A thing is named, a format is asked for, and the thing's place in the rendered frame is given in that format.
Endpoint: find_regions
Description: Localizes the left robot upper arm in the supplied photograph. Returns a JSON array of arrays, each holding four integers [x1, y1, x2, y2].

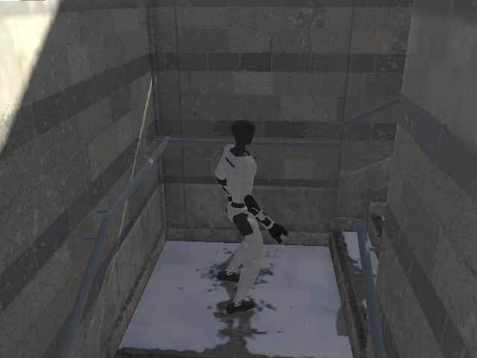
[[215, 144, 235, 180]]

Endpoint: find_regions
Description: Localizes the right robot hand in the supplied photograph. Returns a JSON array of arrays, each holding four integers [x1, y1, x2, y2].
[[268, 223, 288, 244]]

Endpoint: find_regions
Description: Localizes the right robot shin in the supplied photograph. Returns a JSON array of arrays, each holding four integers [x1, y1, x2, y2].
[[233, 262, 261, 307]]

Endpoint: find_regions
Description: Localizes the left robot forearm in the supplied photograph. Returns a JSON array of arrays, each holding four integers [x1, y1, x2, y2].
[[217, 178, 231, 197]]

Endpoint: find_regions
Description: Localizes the robot left foot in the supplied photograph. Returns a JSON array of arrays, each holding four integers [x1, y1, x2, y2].
[[217, 271, 240, 282]]

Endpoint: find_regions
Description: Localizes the right robot forearm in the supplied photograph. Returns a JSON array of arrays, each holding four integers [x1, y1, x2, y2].
[[244, 195, 274, 229]]

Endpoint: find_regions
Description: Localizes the right robot upper arm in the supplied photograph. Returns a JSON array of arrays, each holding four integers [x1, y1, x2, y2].
[[240, 157, 257, 204]]

